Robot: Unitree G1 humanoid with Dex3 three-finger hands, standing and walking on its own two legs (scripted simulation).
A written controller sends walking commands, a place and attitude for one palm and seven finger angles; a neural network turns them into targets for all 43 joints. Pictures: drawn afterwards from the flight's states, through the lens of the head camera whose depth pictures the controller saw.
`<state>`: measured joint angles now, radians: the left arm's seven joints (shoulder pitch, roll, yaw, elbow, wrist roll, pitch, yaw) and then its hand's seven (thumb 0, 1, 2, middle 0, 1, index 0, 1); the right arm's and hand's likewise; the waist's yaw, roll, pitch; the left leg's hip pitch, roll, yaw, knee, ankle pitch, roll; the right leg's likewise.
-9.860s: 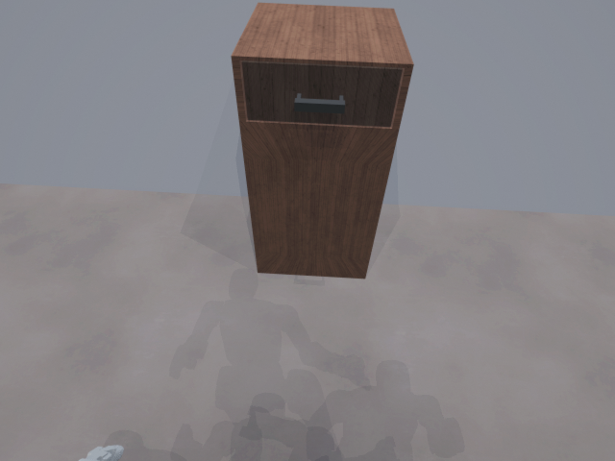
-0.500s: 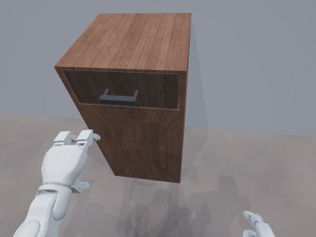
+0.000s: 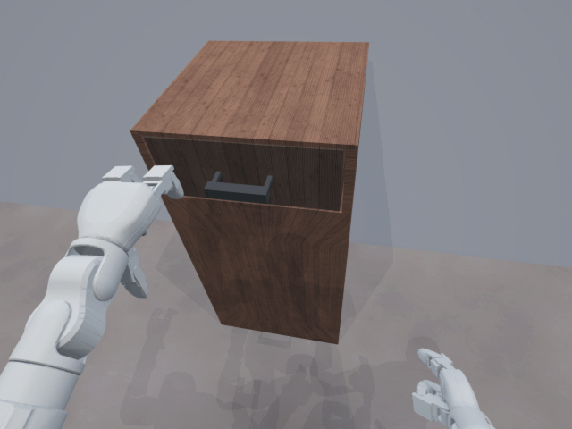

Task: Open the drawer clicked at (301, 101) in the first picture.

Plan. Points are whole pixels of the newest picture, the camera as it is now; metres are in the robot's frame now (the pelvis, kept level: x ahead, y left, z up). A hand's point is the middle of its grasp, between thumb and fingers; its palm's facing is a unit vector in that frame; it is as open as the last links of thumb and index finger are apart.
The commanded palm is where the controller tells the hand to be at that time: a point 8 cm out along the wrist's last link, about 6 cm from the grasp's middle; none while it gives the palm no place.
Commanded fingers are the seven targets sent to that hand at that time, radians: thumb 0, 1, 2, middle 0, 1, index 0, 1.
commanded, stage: raise the hand with hooked fingers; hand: left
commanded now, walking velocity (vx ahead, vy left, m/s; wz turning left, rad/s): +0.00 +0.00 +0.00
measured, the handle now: (240, 185) +0.54 +0.18 +0.01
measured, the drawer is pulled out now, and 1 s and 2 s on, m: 0.00 0.00 0.00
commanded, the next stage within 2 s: move the hooked fingers above the handle in 0.38 s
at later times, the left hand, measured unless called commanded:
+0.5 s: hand (136, 231) +0.31 +0.25 +0.14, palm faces +0.13 -0.06 -0.99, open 13.8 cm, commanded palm +0.28 +0.24 +0.18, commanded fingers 0.00 -0.50 0.30 -0.30 -1.20 -0.30 -1.20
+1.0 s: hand (183, 214) +0.37 +0.22 +0.10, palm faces +0.00 -0.03 -1.00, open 13.8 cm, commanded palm +0.35 +0.22 +0.16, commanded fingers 0.00 -0.50 0.30 -0.30 -1.20 -0.30 -1.20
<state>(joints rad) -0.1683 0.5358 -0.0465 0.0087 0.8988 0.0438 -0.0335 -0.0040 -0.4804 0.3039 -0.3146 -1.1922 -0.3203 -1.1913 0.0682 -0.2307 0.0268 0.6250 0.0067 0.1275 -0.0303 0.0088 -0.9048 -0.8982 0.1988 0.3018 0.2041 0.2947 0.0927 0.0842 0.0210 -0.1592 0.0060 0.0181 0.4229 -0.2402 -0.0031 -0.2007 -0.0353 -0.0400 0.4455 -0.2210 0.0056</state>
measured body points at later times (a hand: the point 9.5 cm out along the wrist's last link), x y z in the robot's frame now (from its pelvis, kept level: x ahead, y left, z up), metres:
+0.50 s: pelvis -0.01 +0.01 +0.00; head +0.01 -0.03 +0.45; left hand +0.30 +0.25 +0.19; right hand +0.18 -0.22 -0.12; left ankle -0.01 +0.12 -0.74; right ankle +0.01 -0.12 -0.74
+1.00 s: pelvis -0.01 +0.00 +0.00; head +0.02 -0.04 +0.45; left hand +0.37 +0.22 +0.16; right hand +0.14 -0.25 -0.13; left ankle -0.01 +0.12 -0.74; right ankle +0.01 -0.12 -0.74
